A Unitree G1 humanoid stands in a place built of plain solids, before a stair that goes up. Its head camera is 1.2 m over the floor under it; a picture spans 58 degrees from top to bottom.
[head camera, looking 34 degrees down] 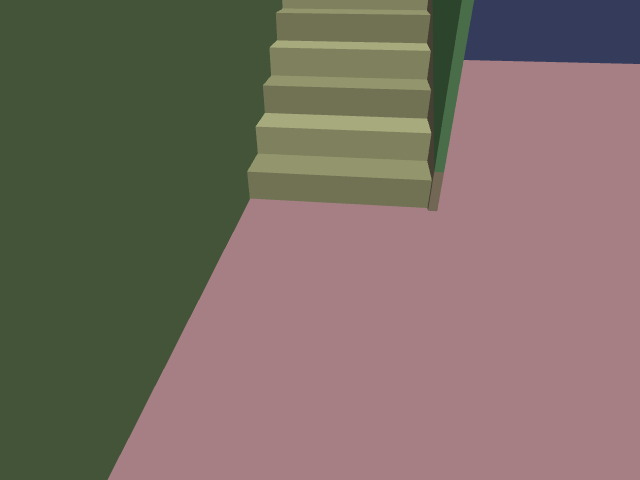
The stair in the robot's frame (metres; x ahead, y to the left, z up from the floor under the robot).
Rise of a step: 0.17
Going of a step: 0.25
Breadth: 1.01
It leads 6 degrees to the right of straight ahead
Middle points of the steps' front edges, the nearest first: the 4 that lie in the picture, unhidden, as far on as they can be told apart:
2.15 -0.10 0.17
2.40 -0.13 0.34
2.66 -0.15 0.51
2.91 -0.18 0.68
